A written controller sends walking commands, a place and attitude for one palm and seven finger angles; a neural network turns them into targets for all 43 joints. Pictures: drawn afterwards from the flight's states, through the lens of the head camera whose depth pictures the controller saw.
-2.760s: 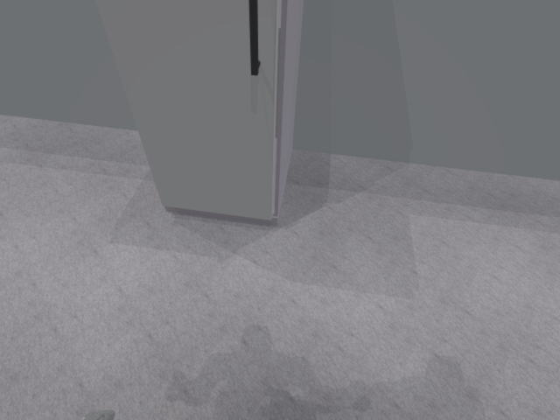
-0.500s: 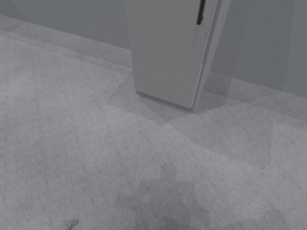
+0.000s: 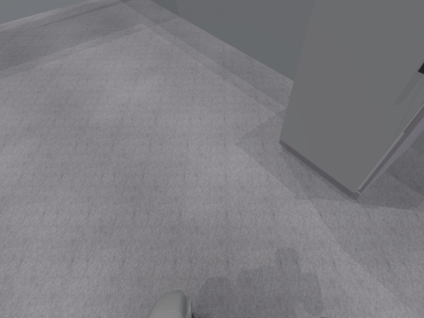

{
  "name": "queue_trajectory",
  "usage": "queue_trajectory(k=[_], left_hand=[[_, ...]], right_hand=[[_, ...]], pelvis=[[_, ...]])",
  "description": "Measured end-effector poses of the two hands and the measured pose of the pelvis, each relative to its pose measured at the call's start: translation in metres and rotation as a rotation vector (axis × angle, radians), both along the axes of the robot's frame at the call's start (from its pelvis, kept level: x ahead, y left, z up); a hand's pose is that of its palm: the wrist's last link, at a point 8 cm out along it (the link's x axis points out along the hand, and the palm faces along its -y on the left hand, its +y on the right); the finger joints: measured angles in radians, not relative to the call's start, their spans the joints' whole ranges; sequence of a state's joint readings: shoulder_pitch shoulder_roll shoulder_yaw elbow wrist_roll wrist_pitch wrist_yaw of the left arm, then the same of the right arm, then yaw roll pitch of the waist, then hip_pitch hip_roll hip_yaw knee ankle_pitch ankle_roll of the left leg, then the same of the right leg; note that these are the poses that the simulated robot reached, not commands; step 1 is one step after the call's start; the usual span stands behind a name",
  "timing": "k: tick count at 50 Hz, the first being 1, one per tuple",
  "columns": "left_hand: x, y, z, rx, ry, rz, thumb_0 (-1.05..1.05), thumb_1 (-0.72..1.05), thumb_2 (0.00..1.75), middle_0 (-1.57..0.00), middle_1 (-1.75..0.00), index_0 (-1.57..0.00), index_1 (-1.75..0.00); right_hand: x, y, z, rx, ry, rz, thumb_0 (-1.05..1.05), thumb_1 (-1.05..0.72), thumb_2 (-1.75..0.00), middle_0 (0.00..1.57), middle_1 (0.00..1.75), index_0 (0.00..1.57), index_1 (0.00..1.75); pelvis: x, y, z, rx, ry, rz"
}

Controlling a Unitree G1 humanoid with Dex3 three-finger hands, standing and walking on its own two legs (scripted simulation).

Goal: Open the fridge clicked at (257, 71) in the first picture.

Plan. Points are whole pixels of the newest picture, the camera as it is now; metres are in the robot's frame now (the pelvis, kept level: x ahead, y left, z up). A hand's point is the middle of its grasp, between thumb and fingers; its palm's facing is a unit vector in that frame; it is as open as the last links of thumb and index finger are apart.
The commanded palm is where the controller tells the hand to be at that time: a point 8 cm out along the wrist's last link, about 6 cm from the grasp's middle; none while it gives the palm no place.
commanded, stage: walk to a spot facing it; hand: right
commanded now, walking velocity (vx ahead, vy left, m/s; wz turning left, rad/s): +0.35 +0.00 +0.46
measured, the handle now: out of the picture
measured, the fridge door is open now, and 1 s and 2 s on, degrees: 0 0 0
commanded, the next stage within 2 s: turn to face it in 0.88 s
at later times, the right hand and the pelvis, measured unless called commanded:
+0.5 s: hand (297, 289) +0.23 -0.16 -0.18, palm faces -0.07 +0.98 -0.19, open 7.2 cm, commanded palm none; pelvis +0.19 +0.03 +0.00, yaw +9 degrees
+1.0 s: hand (272, 186) +0.51 -0.11 -0.17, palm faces -0.35 +0.93 -0.15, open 7.3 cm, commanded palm none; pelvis +0.38 +0.03 +0.00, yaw +23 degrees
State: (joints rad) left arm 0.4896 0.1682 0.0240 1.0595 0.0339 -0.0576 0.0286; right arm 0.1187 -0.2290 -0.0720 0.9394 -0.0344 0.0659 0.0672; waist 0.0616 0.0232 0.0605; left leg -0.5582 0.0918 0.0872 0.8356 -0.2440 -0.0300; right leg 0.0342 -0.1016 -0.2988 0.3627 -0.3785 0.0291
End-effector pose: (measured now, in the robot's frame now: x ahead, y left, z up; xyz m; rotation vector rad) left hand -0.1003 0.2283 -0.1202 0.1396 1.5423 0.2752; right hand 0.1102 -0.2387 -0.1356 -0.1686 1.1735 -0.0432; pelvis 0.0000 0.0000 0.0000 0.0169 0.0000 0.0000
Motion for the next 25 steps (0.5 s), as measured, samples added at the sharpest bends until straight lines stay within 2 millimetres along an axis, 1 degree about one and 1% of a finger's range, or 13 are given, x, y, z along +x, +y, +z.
queue_trajectory(k=[3, 5, 6, 7, 8, 10, 13, 16, 20, 25], left_hand=[[-0.015, 0.002, -0.006, -0.028, 0.089, 0.078, 0.01, 0.9, 0.9, -0.2, -0.3, -0.2, -0.3], [-0.017, 0.006, -0.013, -0.051, 0.137, 0.116, 0.01, 0.9, 0.9, -0.2, -0.3, -0.2, -0.3], [-0.013, 0.01, -0.017, -0.06, 0.151, 0.129, 0.01, 0.9, 0.9, -0.2, -0.3, -0.2, -0.3], [-0.005, 0.014, -0.02, -0.063, 0.153, 0.138, 0.01, 0.9, 0.9, -0.2, -0.3, -0.2, -0.3], [0.007, 0.019, -0.022, -0.061, 0.139, 0.143, 0.01, 0.9, 0.9, -0.2, -0.3, -0.2, -0.3], [0.044, 0.031, -0.024, -0.048, 0.071, 0.137, 0.01, 0.9, 0.9, -0.2, -0.3, -0.2, -0.3], [0.113, 0.048, -0.022, -0.023, -0.082, 0.112, 0.01, 0.9, 0.9, -0.2, -0.3, -0.2, -0.3], [0.182, 0.057, -0.017, -0.009, -0.229, 0.078, 0.01, 0.91, 0.9, -0.2, -0.3, -0.2, -0.3], [0.264, 0.059, -0.007, -0.005, -0.365, 0.027, 0.01, 0.91, 0.9, -0.2, -0.3, -0.2, -0.3], [0.353, 0.048, 0.003, 0.005, -0.458, -0.042, 0.0, 0.91, 0.9, -0.2, -0.3, -0.2, -0.3]], right_hand=[[0.06, 0.032, -0.003, 0.01, -0.055, 0.086, 0.01, -0.91, -0.9, 0.19, 0.3, 0.2, 0.3], [0.096, 0.052, -0.008, 0.01, -0.119, 0.125, 0.01, -0.91, -0.9, 0.19, 0.3, 0.2, 0.3], [0.11, 0.06, -0.009, 0.008, -0.151, 0.13, 0.01, -0.91, -0.9, 0.19, 0.3, 0.2, 0.3], [0.119, 0.067, -0.009, 0.009, -0.17, 0.129, 0.0, -0.91, -0.9, 0.19, 0.3, 0.2, 0.3], [0.124, 0.071, -0.008, 0.009, -0.174, 0.127, 0.0, -0.91, -0.9, 0.19, 0.3, 0.2, 0.3], [0.128, 0.077, -0.005, 0.003, -0.152, 0.125, 0.0, -0.91, -0.9, 0.2, 0.3, 0.2, 0.3], [0.123, 0.079, 0.0, -0.012, -0.086, 0.126, 0.0, -0.91, -0.9, 0.2, 0.3, 0.2, 0.3], [0.124, 0.067, 0.005, -0.043, -0.06, 0.083, -0.02, -0.94, -0.9, 0.2, 0.3, 0.21, 0.3], [0.123, 0.05, 0.004, -0.06, -0.005, 0.056, -0.02, -0.94, -0.9, 0.2, 0.3, 0.21, 0.3], [0.117, 0.031, -0.011, -0.046, 0.098, 0.002, -0.01, -0.93, -0.9, 0.2, 0.3, 0.2, 0.3]], pelvis=[[0.023, 0.014, -0.009, -0.001, 0.006, 0.041], [0.04, 0.028, -0.019, -0.008, 0.005, 0.055], [0.047, 0.034, -0.024, -0.011, 0.003, 0.064], [0.052, 0.038, -0.025, -0.011, -0.003, 0.07], [0.058, 0.041, -0.023, -0.01, -0.008, 0.077], [0.071, 0.046, -0.017, -0.007, -0.016, 0.092], [0.092, 0.049, -0.007, -0.004, -0.014, 0.116], [0.114, 0.05, -0.001, 0.002, -0.008, 0.129], [0.145, 0.046, 0.002, 0.015, -0.008, 0.144], [0.193, 0.033, -0.002, 0.033, -0.014, 0.154]])
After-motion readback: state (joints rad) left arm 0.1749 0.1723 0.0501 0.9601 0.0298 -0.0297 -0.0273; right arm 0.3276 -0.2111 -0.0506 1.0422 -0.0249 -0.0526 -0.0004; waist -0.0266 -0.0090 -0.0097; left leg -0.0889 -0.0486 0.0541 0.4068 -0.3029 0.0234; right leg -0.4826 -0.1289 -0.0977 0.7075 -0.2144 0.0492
